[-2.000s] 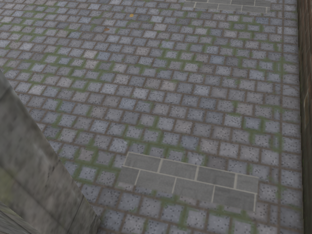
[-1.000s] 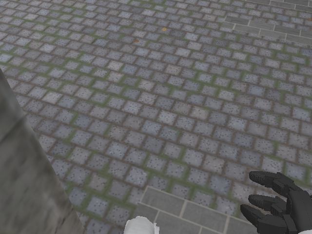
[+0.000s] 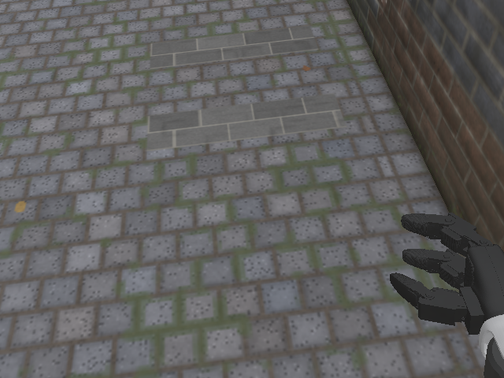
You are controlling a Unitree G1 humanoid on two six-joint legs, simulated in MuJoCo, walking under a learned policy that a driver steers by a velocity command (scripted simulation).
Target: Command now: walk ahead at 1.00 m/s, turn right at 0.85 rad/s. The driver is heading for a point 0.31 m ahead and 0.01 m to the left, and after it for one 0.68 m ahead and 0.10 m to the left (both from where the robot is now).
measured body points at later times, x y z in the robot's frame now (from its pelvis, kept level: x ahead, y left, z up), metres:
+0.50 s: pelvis +0.38 +0.00 -0.01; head +0.42 -0.03 +0.44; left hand +0.70 +0.15 -0.03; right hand +0.35 -0.28 -0.15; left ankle +0.33 +0.16 -0.70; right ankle +0.49 -0.12 -0.73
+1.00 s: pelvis +0.42 +0.05 +0.01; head +0.45 +0.10 +0.46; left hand +0.50 +0.37 -0.10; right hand +0.65 -0.19 -0.06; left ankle +0.44 +0.13 -0.73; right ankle +0.50 -0.11 -0.64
